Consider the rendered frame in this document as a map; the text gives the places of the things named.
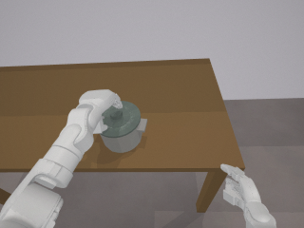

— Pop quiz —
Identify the pot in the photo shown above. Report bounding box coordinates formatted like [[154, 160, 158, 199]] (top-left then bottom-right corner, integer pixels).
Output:
[[100, 118, 148, 153]]

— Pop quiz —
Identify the robot left upper arm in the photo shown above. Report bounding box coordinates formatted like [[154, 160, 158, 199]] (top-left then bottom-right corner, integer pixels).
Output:
[[0, 181, 64, 228]]

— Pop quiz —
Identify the robot right forearm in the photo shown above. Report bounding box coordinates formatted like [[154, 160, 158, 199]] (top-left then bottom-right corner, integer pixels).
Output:
[[243, 201, 276, 228]]

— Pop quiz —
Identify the table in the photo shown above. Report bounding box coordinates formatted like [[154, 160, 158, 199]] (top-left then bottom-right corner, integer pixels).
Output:
[[0, 58, 246, 213]]

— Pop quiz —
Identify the right robot hand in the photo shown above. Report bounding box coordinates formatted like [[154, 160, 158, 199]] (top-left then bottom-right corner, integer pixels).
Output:
[[220, 163, 262, 211]]

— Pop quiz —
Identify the robot left forearm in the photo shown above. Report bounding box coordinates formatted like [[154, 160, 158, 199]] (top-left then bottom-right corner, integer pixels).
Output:
[[0, 102, 102, 221]]

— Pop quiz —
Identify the lid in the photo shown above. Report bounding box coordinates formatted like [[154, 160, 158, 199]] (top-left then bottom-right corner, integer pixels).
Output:
[[100, 101, 141, 139]]

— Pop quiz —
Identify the knob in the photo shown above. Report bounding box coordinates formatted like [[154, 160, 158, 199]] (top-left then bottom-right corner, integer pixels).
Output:
[[109, 107, 123, 120]]

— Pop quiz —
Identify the left robot hand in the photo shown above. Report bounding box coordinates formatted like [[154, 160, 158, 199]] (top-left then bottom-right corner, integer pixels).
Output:
[[79, 89, 123, 134]]

